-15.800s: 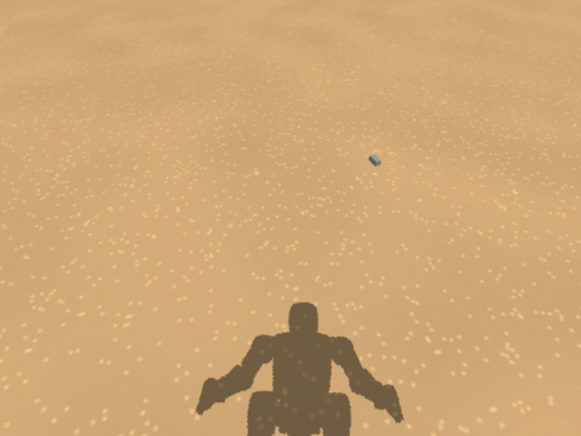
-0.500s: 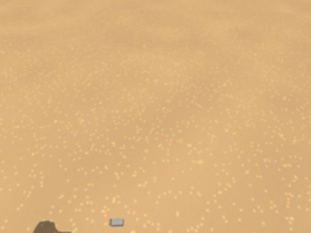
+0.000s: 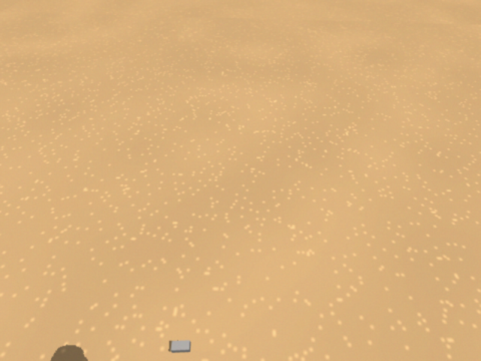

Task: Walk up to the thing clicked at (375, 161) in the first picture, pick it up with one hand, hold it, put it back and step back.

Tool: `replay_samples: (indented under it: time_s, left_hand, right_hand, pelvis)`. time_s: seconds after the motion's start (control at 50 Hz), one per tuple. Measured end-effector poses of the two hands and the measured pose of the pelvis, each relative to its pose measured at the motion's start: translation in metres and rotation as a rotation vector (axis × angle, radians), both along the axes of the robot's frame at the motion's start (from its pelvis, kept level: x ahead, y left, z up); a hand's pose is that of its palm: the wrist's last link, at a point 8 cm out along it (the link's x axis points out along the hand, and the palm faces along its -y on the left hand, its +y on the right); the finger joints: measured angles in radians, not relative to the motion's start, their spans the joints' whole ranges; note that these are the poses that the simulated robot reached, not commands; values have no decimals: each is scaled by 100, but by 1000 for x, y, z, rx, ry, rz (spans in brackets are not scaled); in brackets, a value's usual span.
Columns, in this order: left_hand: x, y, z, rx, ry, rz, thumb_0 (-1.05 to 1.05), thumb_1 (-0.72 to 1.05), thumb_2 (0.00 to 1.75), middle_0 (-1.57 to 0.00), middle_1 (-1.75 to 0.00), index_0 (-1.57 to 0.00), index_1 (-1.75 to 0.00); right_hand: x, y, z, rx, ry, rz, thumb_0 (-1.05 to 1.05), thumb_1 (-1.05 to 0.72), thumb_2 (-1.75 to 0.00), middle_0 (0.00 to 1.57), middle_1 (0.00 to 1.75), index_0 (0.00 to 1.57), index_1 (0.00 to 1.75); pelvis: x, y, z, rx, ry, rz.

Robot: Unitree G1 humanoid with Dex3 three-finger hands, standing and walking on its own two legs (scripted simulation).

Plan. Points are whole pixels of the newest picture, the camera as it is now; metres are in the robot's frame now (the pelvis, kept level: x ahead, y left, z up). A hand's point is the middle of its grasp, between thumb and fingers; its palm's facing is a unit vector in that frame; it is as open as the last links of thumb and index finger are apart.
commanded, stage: stand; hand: left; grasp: from above
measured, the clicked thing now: (181, 346) +0.36 +0.24 -0.77
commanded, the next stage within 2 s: rise first in 0.32 s
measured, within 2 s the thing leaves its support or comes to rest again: neither
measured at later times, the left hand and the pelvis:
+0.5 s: hand out of the picture +0.08 +0.25 -0.16, palm faces +0.03 -0.94 -0.34, open 7.4 cm; pelvis -0.01 +0.00 +0.00, yaw +1 degrees
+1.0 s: hand out of the picture +0.12 +0.26 -0.23, palm faces -0.14 -0.88 -0.45, open 12.0 cm; pelvis -0.02 +0.01 -0.08, yaw +0 degrees
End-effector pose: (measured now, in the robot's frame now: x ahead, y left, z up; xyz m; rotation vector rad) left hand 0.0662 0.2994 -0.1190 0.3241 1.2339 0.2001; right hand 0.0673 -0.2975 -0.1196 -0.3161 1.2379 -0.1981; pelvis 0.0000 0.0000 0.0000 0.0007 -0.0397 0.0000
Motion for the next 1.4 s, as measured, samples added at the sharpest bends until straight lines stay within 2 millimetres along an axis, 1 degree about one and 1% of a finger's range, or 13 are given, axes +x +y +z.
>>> replay_samples:
  time_s: [0.18,0.44,0.48,0.52,0.56,0.64,0.7,0.8,0.9,1.0,1.18,1.32,1.4]
  left_hand:
    - [-5,1,0,1,13,5,0,91,90,-20,-30,-20,-30]
    - [-7,0,0,1,11,5,0,90,90,-20,-30,-20,-30]
    - [1,-2,1,-2,-39,24,0,89,90,-21,-32,-21,-32]
    - [16,-5,-1,-9,-92,40,1,86,89,-23,-34,-23,-35]
    - [32,-5,-5,-16,-107,30,1,79,87,-26,-38,-25,-39]
    - [60,-2,-15,-12,-127,-33,0,59,82,-31,-50,-29,-51]
    - [70,-1,-18,12,-139,-68,0,40,78,-34,-57,-33,-58]
    - [66,0,-30,44,-88,-89,0,8,74,-39,-64,-38,-65]
    - [57,3,-50,74,-73,-113,0,-12,72,-43,-68,-41,-69]
    - [54,5,-68,107,-80,-160,0,-20,70,-46,-68,-44,-70]
    - [51,5,-94,159,-87,-236,0,-22,66,-48,-68,-47,-69]
    - [50,5,-115,198,-94,-297,0,-24,66,-47,-70,-46,-71]
    - [56,10,-140,241,-87,-374,0,-26,68,-46,-71,-45,-72]
  right_hand:
    - [-5,0,-1,1,12,-2,1,-91,-90,21,30,21,30]
    - [-8,1,-2,4,14,-2,1,-91,-90,21,30,21,30]
    - [-4,3,-2,4,-35,-5,1,-91,-90,21,30,21,30]
    - [1,10,-2,12,-86,3,1,-92,-90,20,30,21,30]
    - [5,17,-5,23,-119,9,1,-91,-90,20,30,20,30]
    - [11,30,-12,47,-177,10,1,-90,-90,20,30,21,30]
    - [14,39,-17,71,-209,-1,1,-90,-90,20,30,21,30]
    - [23,50,-26,101,-251,3,1,-91,-90,21,30,21,30]
    - [40,53,-39,95,-298,35,1,-93,-91,21,30,21,30]
    - [59,55,-55,80,-338,69,1,-95,-91,21,30,21,30]
    - [90,63,-84,88,-408,121,1,-98,-92,20,30,21,30]
    - [102,69,-112,109,-427,157,1,-99,-92,21,30,21,30]
    - [105,69,-134,113,-434,184,1,-99,-92,21,30,21,30]
  pelvis:
    - [-1,0,0,1,0,0]
    - [-3,0,0,1,-2,1]
    - [-5,0,-2,0,22,10]
    - [-10,0,-5,-2,43,17]
    - [-14,0,-9,-4,72,19]
    - [-20,0,-22,-4,138,12]
    - [-20,1,-29,-4,164,6]
    - [-17,5,-41,-7,209,5]
    - [-16,7,-62,-11,262,8]
    - [-16,9,-84,-19,314,9]
    - [-18,9,-120,-32,403,13]
    - [-23,8,-148,-40,458,18]
    - [-29,7,-169,-41,497,19]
